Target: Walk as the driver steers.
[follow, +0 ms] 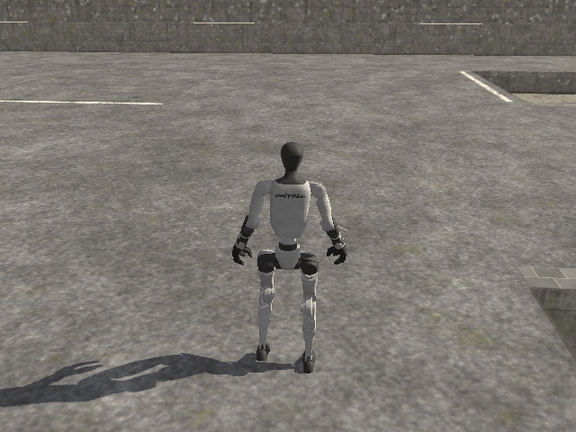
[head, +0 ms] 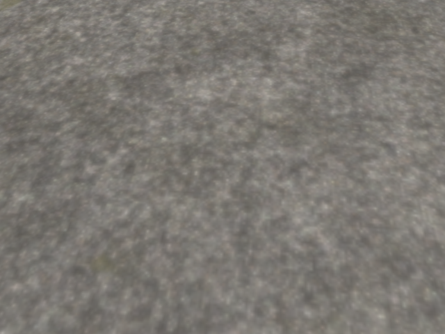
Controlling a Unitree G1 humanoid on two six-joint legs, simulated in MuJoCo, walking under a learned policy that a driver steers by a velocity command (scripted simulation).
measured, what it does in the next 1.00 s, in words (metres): steps on the spot, turning right: left foot, then right foot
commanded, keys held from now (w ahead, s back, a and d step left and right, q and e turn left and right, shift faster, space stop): q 0.02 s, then no key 0.12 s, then e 0.86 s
